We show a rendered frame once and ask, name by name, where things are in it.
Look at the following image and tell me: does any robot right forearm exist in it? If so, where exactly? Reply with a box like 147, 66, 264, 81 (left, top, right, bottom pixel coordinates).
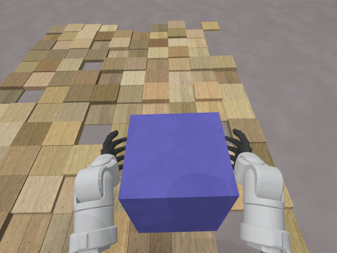
234, 152, 291, 253

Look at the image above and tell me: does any robot left forearm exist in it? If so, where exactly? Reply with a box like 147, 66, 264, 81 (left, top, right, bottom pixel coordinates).
69, 154, 121, 253

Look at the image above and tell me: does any carton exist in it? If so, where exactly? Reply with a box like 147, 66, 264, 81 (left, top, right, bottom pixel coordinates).
118, 112, 240, 233

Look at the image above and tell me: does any robot right hand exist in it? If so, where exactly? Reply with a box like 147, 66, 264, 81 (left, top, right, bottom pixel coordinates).
225, 129, 252, 170

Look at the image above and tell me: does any robot left hand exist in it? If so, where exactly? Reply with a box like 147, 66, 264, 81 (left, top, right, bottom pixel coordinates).
101, 130, 127, 170

